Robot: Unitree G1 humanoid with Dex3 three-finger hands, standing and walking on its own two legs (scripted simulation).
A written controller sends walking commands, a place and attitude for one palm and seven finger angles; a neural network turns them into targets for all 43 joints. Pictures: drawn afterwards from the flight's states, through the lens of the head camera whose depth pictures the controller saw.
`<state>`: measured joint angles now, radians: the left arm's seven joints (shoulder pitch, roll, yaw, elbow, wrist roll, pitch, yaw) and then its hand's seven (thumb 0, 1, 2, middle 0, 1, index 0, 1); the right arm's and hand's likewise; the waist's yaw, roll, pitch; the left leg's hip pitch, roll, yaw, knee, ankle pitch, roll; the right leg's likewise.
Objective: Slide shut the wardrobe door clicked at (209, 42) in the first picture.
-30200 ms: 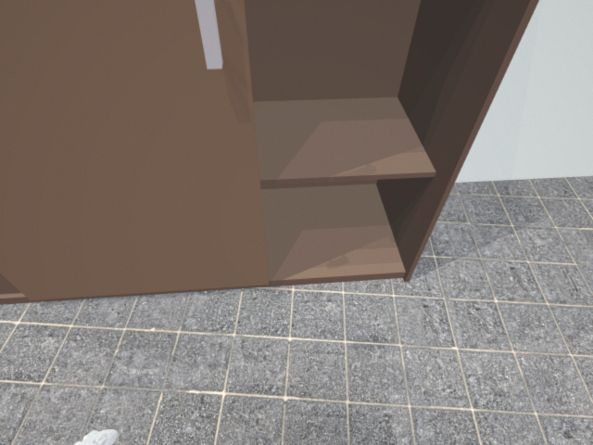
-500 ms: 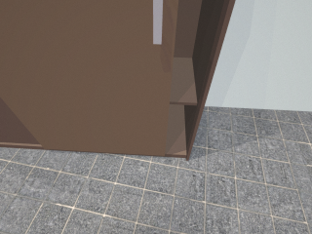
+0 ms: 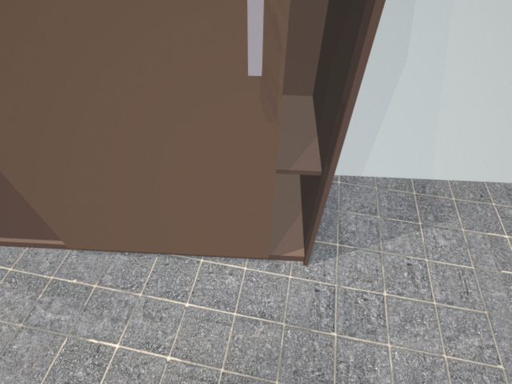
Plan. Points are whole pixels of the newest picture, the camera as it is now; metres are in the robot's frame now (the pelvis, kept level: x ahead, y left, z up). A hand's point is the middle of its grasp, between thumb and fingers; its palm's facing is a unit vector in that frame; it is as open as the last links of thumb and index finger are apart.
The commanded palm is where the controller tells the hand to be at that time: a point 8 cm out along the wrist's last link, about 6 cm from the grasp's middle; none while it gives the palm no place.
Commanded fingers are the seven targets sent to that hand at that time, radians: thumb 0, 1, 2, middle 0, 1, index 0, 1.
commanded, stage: take the last steps up to it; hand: left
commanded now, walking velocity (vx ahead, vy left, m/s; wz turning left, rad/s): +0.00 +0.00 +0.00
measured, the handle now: (256, 19) +0.68 +0.04 +0.25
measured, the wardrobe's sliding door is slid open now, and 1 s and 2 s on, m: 0.15 0.15 0.15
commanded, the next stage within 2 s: come to a stop and stand still in 0.70 s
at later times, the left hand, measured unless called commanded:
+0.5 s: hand out of the picture +0.02 +0.15 -0.18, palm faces +0.06 -0.98 -0.18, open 7.4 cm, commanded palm none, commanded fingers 0.00 0.90 0.90 -0.20 -0.30 -0.20 -0.30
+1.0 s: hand (193, 317) +0.27 +0.15 -0.18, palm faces -0.05 -0.97 -0.24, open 7.4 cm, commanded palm none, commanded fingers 0.00 0.90 0.90 -0.20 -0.30 -0.20 -0.30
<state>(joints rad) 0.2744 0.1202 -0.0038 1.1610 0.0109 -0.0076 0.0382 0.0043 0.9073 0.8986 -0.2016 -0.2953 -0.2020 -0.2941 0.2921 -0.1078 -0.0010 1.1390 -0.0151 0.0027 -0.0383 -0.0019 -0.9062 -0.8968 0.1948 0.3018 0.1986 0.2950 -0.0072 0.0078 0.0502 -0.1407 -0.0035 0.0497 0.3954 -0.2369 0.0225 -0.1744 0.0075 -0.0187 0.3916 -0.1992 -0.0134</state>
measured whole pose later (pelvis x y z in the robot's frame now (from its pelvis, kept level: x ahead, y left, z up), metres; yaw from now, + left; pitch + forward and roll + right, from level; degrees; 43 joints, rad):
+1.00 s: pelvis +0.19 -0.04 -0.01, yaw -2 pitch +0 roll +0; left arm 0.15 0.19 0.04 1.06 0.02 -0.01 0.02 0.00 0.91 0.90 -0.20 -0.29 -0.20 -0.29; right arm 0.28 -0.17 -0.04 1.08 -0.02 0.02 -0.03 0.00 -0.91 -0.90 0.20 0.30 0.20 0.30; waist -0.04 0.02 0.06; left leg -0.20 0.08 0.03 0.55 -0.35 -0.05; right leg -0.27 -0.02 -0.04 0.58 -0.31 0.00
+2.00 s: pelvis +0.19 -0.01 -0.01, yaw -2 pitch -1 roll +1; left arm 0.25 0.21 -0.02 1.00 0.01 -0.01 0.03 0.01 0.90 0.90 -0.20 -0.30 -0.21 -0.29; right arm 0.24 -0.22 0.00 1.04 -0.02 0.00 0.00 0.00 -0.90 -0.90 0.20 0.30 0.20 0.30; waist 0.00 0.00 0.03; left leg -0.24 0.03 0.09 0.49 -0.24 0.00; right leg -0.19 -0.01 0.03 0.51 -0.32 0.01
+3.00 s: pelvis +0.21 -0.01 +0.00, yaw -2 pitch +0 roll +1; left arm 0.21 0.28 -0.01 1.09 0.01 -0.01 0.02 0.00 0.90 0.90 -0.20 -0.30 -0.20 -0.29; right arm 0.14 -0.27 0.01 1.13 -0.01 -0.02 0.00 0.00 -0.90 -0.90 0.20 0.30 0.20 0.30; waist 0.01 -0.02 0.02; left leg -0.17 0.02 0.10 0.39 -0.22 0.01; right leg -0.11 -0.02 0.04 0.40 -0.29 0.02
